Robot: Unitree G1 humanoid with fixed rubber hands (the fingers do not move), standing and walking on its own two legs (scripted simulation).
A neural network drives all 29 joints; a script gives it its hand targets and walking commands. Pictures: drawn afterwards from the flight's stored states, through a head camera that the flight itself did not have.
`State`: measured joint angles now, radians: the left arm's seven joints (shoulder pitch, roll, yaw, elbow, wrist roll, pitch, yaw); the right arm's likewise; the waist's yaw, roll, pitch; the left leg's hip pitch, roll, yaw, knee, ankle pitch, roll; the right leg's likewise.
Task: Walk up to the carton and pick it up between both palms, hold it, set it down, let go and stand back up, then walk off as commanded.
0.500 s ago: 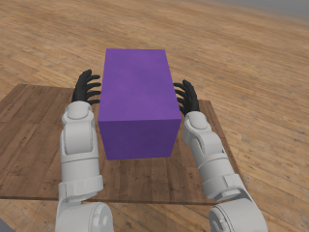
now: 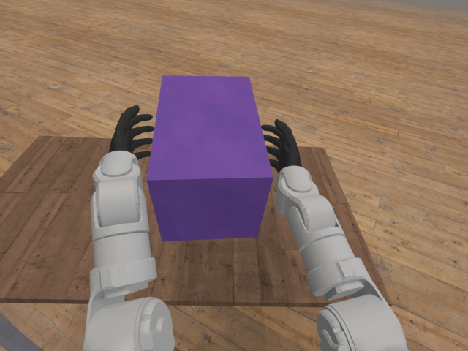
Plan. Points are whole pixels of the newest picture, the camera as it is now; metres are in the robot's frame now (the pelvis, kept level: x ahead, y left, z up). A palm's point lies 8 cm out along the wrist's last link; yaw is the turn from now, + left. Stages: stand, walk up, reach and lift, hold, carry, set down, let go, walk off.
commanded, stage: hold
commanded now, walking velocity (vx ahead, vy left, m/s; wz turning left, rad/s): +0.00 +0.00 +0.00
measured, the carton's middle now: (208, 153) +0.44 +0.02 +0.15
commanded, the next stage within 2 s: none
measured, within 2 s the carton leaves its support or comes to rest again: neither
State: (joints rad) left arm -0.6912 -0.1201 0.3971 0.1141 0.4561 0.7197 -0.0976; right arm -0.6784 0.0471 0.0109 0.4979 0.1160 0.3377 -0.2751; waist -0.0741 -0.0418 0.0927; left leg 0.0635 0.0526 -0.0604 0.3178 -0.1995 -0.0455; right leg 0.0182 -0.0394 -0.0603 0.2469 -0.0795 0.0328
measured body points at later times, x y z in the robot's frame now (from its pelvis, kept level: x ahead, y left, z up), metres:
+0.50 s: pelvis +0.00 +0.01 +0.00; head -0.03 +0.02 +0.45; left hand +0.38 +0.14 +0.20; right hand +0.37 -0.12 +0.17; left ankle +0.00 +0.15 -0.75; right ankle +0.05 -0.14 -0.75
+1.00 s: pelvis +0.01 +0.00 +0.00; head -0.03 +0.03 +0.45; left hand +0.39 +0.15 +0.20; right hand +0.38 -0.12 +0.17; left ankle +0.00 +0.15 -0.75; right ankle +0.05 -0.14 -0.75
